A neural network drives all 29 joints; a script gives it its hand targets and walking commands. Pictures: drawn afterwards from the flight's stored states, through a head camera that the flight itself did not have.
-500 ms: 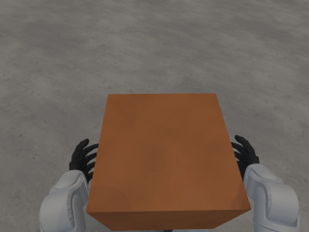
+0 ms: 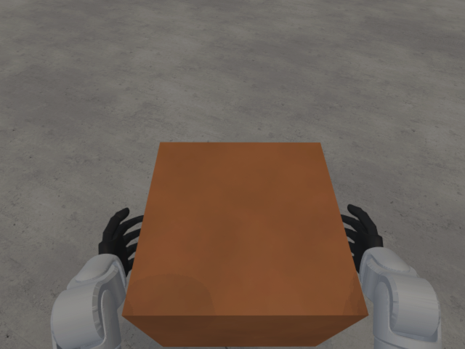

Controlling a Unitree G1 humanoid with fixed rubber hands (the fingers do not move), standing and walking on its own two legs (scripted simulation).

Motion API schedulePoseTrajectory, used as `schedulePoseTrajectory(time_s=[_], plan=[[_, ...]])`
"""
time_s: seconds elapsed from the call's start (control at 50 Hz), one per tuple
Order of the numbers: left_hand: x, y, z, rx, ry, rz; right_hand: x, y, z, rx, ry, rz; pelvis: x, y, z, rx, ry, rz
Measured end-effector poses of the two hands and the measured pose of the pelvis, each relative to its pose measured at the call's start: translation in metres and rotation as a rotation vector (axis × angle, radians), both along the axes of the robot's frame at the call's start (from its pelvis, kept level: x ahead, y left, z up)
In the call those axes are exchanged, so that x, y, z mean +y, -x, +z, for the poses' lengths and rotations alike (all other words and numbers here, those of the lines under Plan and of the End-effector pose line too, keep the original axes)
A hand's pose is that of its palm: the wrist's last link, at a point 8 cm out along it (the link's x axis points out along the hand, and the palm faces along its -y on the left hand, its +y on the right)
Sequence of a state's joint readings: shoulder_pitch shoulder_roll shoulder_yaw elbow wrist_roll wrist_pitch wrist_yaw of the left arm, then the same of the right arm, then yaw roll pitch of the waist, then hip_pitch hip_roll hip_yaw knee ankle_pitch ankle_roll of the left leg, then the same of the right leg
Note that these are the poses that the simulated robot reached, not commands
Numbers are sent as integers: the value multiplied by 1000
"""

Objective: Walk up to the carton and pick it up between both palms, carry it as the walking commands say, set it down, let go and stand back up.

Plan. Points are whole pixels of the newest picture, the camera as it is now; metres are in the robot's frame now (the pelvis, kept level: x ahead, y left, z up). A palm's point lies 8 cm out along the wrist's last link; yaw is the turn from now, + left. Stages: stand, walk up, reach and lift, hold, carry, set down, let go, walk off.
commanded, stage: carry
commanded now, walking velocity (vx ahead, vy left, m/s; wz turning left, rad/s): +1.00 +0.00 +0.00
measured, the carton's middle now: (239, 247) +0.30 -0.01 -0.01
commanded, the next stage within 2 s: none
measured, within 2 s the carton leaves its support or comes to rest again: neither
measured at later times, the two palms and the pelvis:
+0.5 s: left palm (122, 100) +0.68 +0.26 +0.05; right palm (265, 81) +0.74 -0.11 +0.05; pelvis +0.46 +0.04 +0.01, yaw +5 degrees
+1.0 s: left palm (118, 35) +0.94 +0.31 +0.10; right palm (244, 29) +0.94 -0.07 +0.11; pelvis +0.70 +0.12 +0.02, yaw +1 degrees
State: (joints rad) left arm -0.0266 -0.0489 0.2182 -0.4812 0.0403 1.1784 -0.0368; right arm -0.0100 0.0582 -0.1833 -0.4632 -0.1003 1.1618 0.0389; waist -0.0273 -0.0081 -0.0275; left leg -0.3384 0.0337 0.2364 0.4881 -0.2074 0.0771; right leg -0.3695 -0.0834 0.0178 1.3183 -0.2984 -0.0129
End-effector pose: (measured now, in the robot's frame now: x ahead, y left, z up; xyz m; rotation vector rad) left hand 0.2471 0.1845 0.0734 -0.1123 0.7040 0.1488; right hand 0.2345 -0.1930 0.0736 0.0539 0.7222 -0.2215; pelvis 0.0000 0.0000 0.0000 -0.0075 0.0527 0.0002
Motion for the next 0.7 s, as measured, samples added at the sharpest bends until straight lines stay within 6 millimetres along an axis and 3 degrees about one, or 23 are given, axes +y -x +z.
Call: schedulePoseTrajectory(time_s=[0.1,0.18,0.32,0.38,0.44,0.54,0.64,0.7], plan=[[6,-103,1,38,46,-25,7,-89,14,36,18,-50,17,-101,16,15,44,12],[17,-185,-1,-17,65,3,18,-184,23,-18,46,-16,22,-183,11,15,72,29],[35,-328,-25,-33,50,105,37,-370,-2,-35,57,109,18,-344,-21,-37,39,74],[47,-379,-29,16,5,137,50,-438,-18,11,38,162,26,-383,-18,-8,68,79],[63,-407,-29,70,11,187,67,-478,-23,66,9,181,32,-420,-4,9,55,87],[86,-453,-14,63,19,220,91,-528,-15,58,-23,174,52,-482,10,17,21,70],[108,-522,1,-31,15,150,111,-572,2,-32,-15,117,87,-548,2,-12,25,44],[119,-563,8,-46,1,96,120,-599,11,-47,2,87,101,-577,4,-8,13,40]])
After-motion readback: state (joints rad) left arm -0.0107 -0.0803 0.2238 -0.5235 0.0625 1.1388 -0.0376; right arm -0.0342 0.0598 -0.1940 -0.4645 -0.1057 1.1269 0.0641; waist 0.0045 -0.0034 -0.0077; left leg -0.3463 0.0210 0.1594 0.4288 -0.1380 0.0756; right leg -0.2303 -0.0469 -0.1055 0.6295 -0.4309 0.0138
